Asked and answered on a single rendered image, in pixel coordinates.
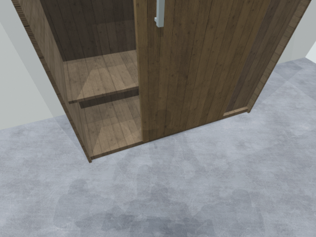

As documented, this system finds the wardrobe door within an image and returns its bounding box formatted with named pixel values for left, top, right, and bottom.
left=133, top=0, right=270, bottom=142
left=224, top=0, right=301, bottom=113

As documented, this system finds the handle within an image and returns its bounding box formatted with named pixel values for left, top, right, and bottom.
left=155, top=0, right=165, bottom=27

